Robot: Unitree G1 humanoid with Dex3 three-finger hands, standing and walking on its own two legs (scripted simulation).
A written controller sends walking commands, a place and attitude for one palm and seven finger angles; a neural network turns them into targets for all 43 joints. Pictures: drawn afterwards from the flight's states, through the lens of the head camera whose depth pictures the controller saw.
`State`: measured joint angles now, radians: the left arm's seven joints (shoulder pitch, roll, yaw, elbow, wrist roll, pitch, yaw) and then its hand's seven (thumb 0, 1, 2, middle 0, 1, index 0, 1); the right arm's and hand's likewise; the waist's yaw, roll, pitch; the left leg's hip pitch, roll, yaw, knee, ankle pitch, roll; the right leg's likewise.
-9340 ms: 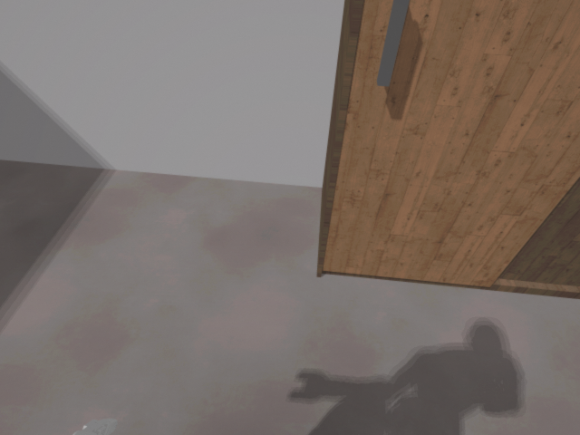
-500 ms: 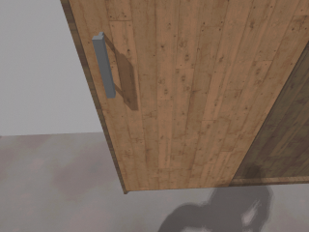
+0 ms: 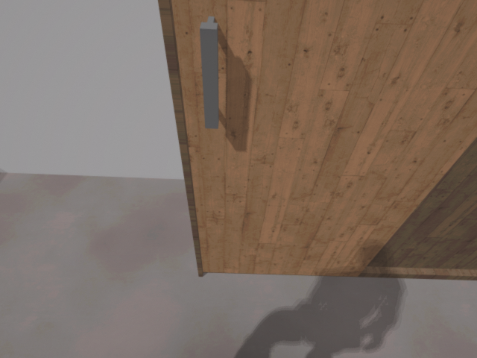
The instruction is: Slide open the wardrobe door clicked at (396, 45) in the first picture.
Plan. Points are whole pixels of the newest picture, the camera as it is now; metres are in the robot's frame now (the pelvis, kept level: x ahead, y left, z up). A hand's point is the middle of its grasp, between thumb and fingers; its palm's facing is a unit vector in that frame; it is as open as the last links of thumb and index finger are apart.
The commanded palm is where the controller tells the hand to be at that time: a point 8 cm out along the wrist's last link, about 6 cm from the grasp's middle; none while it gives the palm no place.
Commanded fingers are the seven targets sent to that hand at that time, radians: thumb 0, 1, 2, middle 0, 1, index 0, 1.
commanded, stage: come to a stop and stand still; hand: left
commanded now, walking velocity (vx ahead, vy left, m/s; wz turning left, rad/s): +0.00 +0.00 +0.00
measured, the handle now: (211, 75) +0.54 +0.11 +0.20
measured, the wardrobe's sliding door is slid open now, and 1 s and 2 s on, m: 0.00 0.00 0.00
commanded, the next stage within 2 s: look again from close up in 0.38 s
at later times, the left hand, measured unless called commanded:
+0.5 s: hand out of the picture -0.01 +0.17 -0.17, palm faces +0.01 -0.98 -0.18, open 7.3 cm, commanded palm none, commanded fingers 0.00 0.90 0.90 -0.20 -0.30 -0.20 -0.30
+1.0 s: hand out of the picture +0.00 +0.15 -0.17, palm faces +0.02 -0.98 -0.21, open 7.4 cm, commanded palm none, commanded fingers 0.00 0.90 0.90 -0.20 -0.30 -0.20 -0.30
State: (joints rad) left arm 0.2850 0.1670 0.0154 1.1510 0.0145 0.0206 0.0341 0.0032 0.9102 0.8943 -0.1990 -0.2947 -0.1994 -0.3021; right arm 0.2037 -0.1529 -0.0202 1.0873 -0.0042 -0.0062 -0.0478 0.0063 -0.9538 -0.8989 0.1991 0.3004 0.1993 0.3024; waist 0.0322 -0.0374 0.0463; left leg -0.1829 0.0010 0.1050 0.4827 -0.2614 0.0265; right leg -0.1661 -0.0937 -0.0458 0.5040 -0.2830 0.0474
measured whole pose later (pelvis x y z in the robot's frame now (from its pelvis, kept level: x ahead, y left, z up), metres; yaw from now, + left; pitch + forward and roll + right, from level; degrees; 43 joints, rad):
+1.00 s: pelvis -0.01 -0.02 +0.00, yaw +0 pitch -1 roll +1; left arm 0.29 0.15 -0.02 1.09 0.01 -0.02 0.03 0.00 0.91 0.89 -0.20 -0.29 -0.20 -0.30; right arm 0.28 -0.18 0.01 1.08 -0.01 -0.02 -0.02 0.01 -0.91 -0.90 0.20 0.30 0.20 0.30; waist 0.00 0.02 0.02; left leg -0.21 0.04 0.09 0.48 -0.24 -0.01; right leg -0.20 -0.06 -0.06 0.51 -0.29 0.02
